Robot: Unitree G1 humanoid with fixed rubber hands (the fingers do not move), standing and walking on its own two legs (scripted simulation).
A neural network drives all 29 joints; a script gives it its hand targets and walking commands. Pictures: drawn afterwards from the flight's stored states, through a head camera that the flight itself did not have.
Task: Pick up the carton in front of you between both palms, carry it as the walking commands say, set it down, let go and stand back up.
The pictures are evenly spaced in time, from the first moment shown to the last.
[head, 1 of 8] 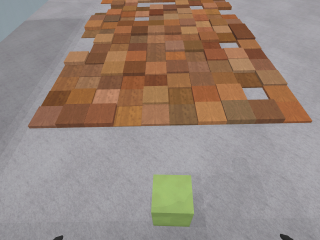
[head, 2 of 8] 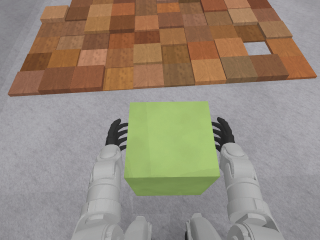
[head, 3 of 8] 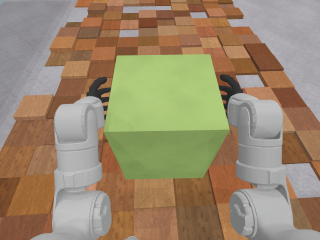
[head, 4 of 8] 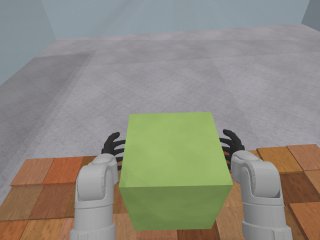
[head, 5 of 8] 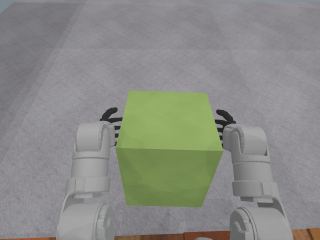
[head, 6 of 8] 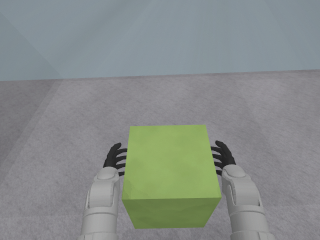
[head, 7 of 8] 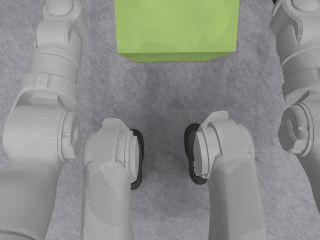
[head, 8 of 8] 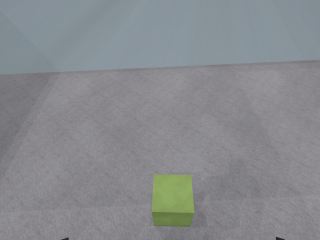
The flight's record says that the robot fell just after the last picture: no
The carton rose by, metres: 0.78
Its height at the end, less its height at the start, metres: +0.00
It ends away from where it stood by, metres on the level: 6.40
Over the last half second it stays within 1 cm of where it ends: yes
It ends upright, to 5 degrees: yes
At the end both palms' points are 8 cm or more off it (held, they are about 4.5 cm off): yes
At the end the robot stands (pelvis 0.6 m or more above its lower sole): yes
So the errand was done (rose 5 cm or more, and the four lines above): yes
